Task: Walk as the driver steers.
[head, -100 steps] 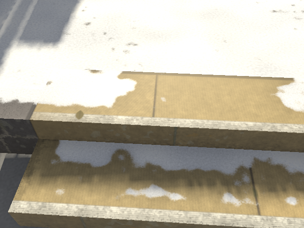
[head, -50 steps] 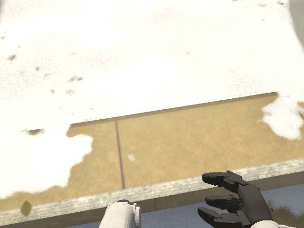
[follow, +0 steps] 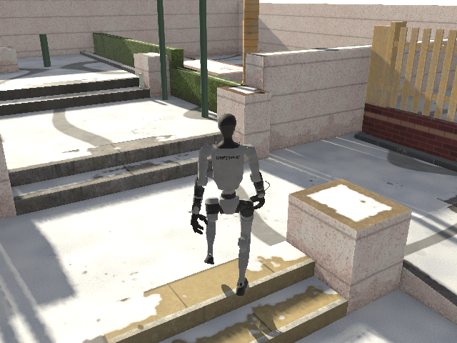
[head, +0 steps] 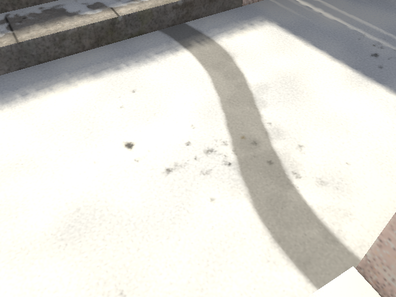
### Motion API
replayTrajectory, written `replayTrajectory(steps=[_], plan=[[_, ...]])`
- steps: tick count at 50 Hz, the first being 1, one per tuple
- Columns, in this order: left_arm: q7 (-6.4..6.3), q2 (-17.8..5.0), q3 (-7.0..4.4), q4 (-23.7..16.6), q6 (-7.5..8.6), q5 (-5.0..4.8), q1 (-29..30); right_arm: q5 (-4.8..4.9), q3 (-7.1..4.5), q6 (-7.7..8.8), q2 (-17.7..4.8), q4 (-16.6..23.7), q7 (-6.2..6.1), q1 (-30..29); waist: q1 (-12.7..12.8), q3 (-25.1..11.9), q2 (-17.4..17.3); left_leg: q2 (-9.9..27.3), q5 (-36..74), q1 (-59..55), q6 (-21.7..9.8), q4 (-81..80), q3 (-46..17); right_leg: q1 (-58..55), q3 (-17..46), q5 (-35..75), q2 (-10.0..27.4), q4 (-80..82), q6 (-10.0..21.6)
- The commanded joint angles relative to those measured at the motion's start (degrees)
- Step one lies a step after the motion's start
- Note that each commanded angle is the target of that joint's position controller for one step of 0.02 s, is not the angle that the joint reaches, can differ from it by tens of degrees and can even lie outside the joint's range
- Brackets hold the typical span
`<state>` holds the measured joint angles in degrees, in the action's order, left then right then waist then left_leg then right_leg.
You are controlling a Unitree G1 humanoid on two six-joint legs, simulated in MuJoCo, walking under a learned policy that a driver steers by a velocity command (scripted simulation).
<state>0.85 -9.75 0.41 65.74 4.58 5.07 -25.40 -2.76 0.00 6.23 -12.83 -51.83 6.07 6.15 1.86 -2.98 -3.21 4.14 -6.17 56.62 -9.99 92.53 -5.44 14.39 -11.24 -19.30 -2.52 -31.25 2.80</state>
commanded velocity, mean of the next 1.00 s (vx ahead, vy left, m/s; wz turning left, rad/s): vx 0.49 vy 0.00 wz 0.54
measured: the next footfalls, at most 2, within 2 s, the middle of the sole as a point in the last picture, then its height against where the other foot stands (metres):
left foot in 0.24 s outside the picture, level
right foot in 0.70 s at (205, 267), level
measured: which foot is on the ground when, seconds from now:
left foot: up 0.00-0.22, down 0.24-0.70, up 0.72-1.00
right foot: down 0.00-0.28, up 0.30-0.68, down 0.70-1.00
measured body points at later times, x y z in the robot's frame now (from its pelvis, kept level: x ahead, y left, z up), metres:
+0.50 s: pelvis +0.31 +0.07 +0.02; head +0.32 +0.08 +0.47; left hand +0.41 +0.34 -0.09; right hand +0.32 -0.16 -0.13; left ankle +0.27 +0.14 -0.72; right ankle +0.39 -0.08 -0.65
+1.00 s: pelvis +0.56 +0.12 +0.02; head +0.59 +0.14 +0.47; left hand +0.43 +0.38 -0.11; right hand +0.88 +0.02 -0.06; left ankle +0.58 +0.32 -0.65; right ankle +0.60 +0.00 -0.72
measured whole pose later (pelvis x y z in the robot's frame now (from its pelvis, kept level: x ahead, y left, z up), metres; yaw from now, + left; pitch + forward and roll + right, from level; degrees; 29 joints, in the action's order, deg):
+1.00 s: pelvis +0.56 +0.12 +0.02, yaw +35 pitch +3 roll -2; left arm -1.5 -14.3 -4.8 51.8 5.3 0.4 -16.9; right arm 1.1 -5.4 2.2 -16.8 -39.5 0.1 6.3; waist 3.8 0.0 -2.6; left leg 6.0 -8.2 42.6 -0.6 54.5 -2.1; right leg 8.0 -7.5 -11.8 0.3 -17.0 0.2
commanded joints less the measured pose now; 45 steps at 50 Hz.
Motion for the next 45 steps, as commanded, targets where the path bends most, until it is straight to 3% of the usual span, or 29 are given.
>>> replayTrajectory(steps=[1, 4, 7, 10, 12, 13, 14, 15, 16, 17, 18, 19, 20, 21, 24, 26, 27, 28, 31, 33, 34, 35, 36, 37, 38, 39, 40, 42, 45], plan=[[-1.41, -6.03, -0.69, -9.80, 4.04, 1.52, 15.13, -0.03, -0.58, 0.29, -4.23, 1.80, 0.89, 1.84, -4.93, 1.50, 3.33, 2.53, 9.10, -14.02, 4.69, -21.01, 1.05, 6.38, 0.43, 20.02, 9.64, 20.38, 5.38], [1.33, -7.75, -1.66, -6.13, 3.66, 0.44, 3.10, 0.33, -0.71, -1.84, -2.03, 3.31, 0.09, -5.17, -0.84, 5.69, 7.45, 1.47, 5.75, -17.19, 7.18, -39.79, 5.43, -5.73, -0.75, 29.43, 13.83, 22.52, 7.77], [2.58, -8.53, -2.71, -5.04, 3.93, -0.25, 1.11, -0.21, -0.86, -3.88, -0.11, 5.55, -1.39, -9.28, -0.51, 7.53, 6.80, 0.38, 1.58, -12.95, 6.83, -50.36, 7.02, -21.15, 1.34, 43.60, 18.91, 20.25, 9.01], [2.14, -10.26, -3.79, -7.06, 2.38, -0.12, 3.40, 0.59, -2.05, -3.01, -2.07, 4.93, -2.38, -7.23, -2.15, 5.12, 6.95, -3.70, -1.23, -18.24, 5.41, -56.55, 9.33, -29.90, -0.95, 61.15, 18.87, 14.76, 7.12], [2.00, -11.30, -4.46, -8.36, 0.89, -0.09, 5.13, 1.71, -3.93, -1.39, -5.63, 3.81, -3.59, -1.08, -5.32, 1.37, 6.29, -9.10, 3.91, -31.70, 2.68, -65.22, 11.02, -27.84, -2.74, 67.18, 16.07, 3.99, 5.70], [2.28, -9.40, -4.13, -8.59, 0.78, 1.33, 2.78, 0.99, -5.32, -0.79, -7.79, 1.90, -5.05, 7.13, -6.60, -4.05, 5.96, -9.29, 8.37, -47.28, -0.01, -59.58, 6.97, -18.30, -1.49, 60.34, 14.26, -6.15, 3.86], [1.91, -5.59, -2.81, -12.43, 1.47, 1.23, -0.17, 1.36, -6.22, -0.56, -11.18, 0.18, -5.99, 17.18, -7.73, -15.28, -4.00, -1.84, 12.50, -76.49, -10.42, -56.75, -9.81, 7.09, 0.90, 40.55, 8.08, -21.56, -3.41], [3.87, -7.91, -3.30, -12.98, 1.20, 0.18, 6.94, -0.26, -5.99, -1.50, -10.72, -4.30, -5.52, 27.21, -12.60, -16.30, -4.63, 7.24, 17.88, -85.10, -14.78, -70.44, -27.39, 19.61, 6.72, -8.07, -1.97, -37.97, -5.07], [4.65, -7.32, -3.20, -16.25, 1.51, -1.92, 13.37, -0.80, -7.62, -0.75, -12.55, -5.82, -5.83, 27.86, -14.30, -8.55, -2.75, 8.14, 13.13, -82.59, -11.50, -73.61, -25.64, 30.87, 15.23, -7.15, -0.18, -44.69, -2.42], [3.46, -7.91, -3.29, -17.18, 2.15, -1.94, 16.65, 0.19, -7.27, -0.04, -10.27, -5.87, -5.86, 23.22, -12.75, -2.57, -2.46, 7.41, 11.58, -73.42, -10.24, -73.59, -21.95, 33.36, 17.81, -4.18, 3.11, -47.00, -1.47], [1.88, -7.37, -3.46, -17.51, 2.56, -0.65, 16.03, 0.18, -5.55, 0.47, -5.37, -5.86, -5.47, 19.84, -8.75, -3.32, -0.42, 6.34, 10.99, -65.95, -9.71, -74.84, -20.14, 28.51, 18.54, -3.28, 4.69, -46.61, 0.18], [0.96, -4.57, -2.64, -17.66, 2.54, -0.09, 14.51, 0.53, -4.43, 0.52, -2.10, -5.45, -4.91, 15.45, -5.13, -1.41, 1.30, 6.50, 11.69, -56.97, -9.26, -76.82, -18.55, 24.55, 18.98, -0.12, 6.74, -45.16, 1.24], [0.23, -2.05, -2.02, -17.68, 2.26, 0.24, 14.46, 0.48, -3.32, 0.39, 0.23, -4.16, -4.43, 12.12, -2.26, -0.13, 2.87, 6.28, 12.40, -49.05, -9.01, -78.81, -18.00, 20.54, 18.68, 0.36, 8.06, -42.96, 1.35], [-0.10, -2.76, -2.26, -18.02, 1.81, 0.02, 14.48, 0.53, -3.00, 0.56, 0.95, -2.76, -4.06, 9.76, -1.29, 0.78, 3.50, 5.83, 11.00, -45.81, -9.34, -80.31, -16.47, 20.11, 17.64, -0.86, 8.12, -40.34, 0.56], [-0.86, -3.88, -2.79, -18.92, 1.14, -1.21, 16.18, 0.50, -3.39, 1.62, -2.24, -1.70, -3.24, 10.88, -1.50, 1.71, 3.25, 1.78, 8.66, -38.58, -7.48, -81.21, -10.23, 16.56, 13.42, 7.17, 7.93, -25.84, -4.39], [-0.58, -1.73, -2.09, -20.09, 0.41, -1.65, 20.26, 0.51, -4.00, 1.61, -4.30, -2.16, -2.27, 13.02, -2.41, 3.70, 1.16, -0.61, 8.61, -30.93, -5.77, -80.89, -7.57, 8.46, 10.21, 11.64, 6.71, -14.80, -5.70], [-3.10, -8.33, -3.74, -23.44, 2.11, -8.09, 29.08, 5.64, -5.78, 0.08, -10.06, 0.23, -5.50, 11.88, -4.75, 7.18, 0.75, 0.19, 3.55, -31.58, -4.28, -80.54, -11.51, 11.45, 12.14, 13.82, 4.70, -9.79, -6.46], [-3.62, -8.11, -3.56, -24.15, 3.05, -8.71, 31.14, 5.70, -5.88, -0.65, -10.93, 0.09, -6.75, 13.67, -5.39, 6.36, -0.18, 1.33, 0.29, -34.73, -4.03, -79.79, -13.55, 12.34, 13.42, 15.33, 3.85, -4.74, -7.01], [-3.05, -9.25, -4.41, -23.45, 3.98, -7.85, 28.96, 4.78, -6.24, -2.04, -9.01, 0.22, -8.06, 16.73, -5.16, 4.29, -1.72, 2.61, -5.07, -40.85, -2.55, -75.58, -17.72, 9.12, 15.31, 19.56, 2.85, 3.07, -6.56], [-2.55, -10.41, -5.40, -22.31, 4.30, -7.23, 23.96, 4.38, -6.15, -2.33, -6.45, 1.62, -8.19, 15.33, -1.94, 2.15, -1.96, 1.15, -2.59, -41.60, -0.91, -69.51, -18.59, 2.94, 15.25, 16.43, 2.60, 4.15, -4.45], [-2.58, -11.93, -6.28, -21.07, 4.49, -6.78, 18.16, 4.14, -5.84, -2.20, -4.94, 2.74, -8.03, 13.97, 1.27, -1.32, -1.56, -1.40, 1.44, -40.58, 0.81, -62.19, -16.64, -4.54, 15.67, 14.25, 3.63, 5.12, -2.57], [-2.77, -14.64, -7.07, -20.04, 4.60, -6.00, 9.22, 3.73, -4.84, -1.93, -1.40, 4.32, -7.59, 13.22, 4.95, -8.74, 3.68, -5.20, -2.48, -34.62, 3.09, -46.59, -10.96, -17.96, 24.14, 7.15, 12.60, 5.32, 0.71], [-2.77, -19.01, -7.91, -19.53, 3.83, -4.78, 4.03, 5.06, -3.88, -1.26, 2.38, 6.48, -7.52, 20.06, 2.01, -14.81, 23.08, -12.10, -23.83, -16.87, 6.54, -29.01, -3.16, -33.47, 52.10, -4.69, 26.14, 13.78, 10.54], [-2.73, -14.83, -7.11, -20.05, 3.56, -5.29, 5.72, 5.93, -4.36, -1.33, -2.81, 5.99, -7.61, 20.65, 1.91, -12.94, 22.17, -6.63, -25.75, -8.22, 6.81, -18.21, -3.39, -32.79, 61.68, -17.58, 28.55, 16.19, 12.44], [-2.94, -10.58, -6.11, -21.33, 3.21, -5.59, 9.13, 5.41, -5.05, -1.54, -5.85, 6.85, -7.52, 15.80, 2.79, -6.27, 14.48, -4.04, -20.07, -5.84, 6.94, -14.17, -3.02, -26.38, 52.60, -16.01, 26.27, 16.36, 10.20], [-3.01, -9.81, -5.77, -21.51, 2.63, -5.46, 12.11, 4.67, -5.29, -1.73, -6.05, 7.92, -7.44, 11.39, 2.18, -2.35, 8.32, -1.83, -15.27, -7.74, 7.16, -14.29, -1.21, -18.66, 42.14, -6.47, 23.47, 15.99, 8.02], [-2.70, -9.23, -5.51, -21.20, 2.33, -4.91, 14.29, 4.03, -5.59, -1.75, -5.69, 8.88, -7.33, 9.06, 1.05, 0.17, 6.91, -0.32, -12.68, -9.60, 7.16, -16.64, -0.88, -12.73, 35.34, 1.11, 20.51, 16.94, 7.05], [-2.13, -7.70, -5.05, -20.20, 2.26, -4.40, 15.37, 4.40, -5.73, -2.66, -4.21, 10.13, -6.89, 9.12, -1.03, 1.62, 9.25, 2.13, -11.26, -13.41, 7.32, -20.21, -0.24, -6.94, 26.04, 8.58, 17.32, 19.38, 6.01], [-1.89, -10.06, -5.99, -19.04, 2.61, -4.65, 14.12, 4.26, -5.31, -3.70, -3.38, 12.89, -6.49, 6.15, -1.47, 2.12, 7.56, 3.38, -8.50, -12.04, 8.54, -25.89, 0.47, -5.62, 19.89, 16.46, 17.96, 21.73, 8.11]])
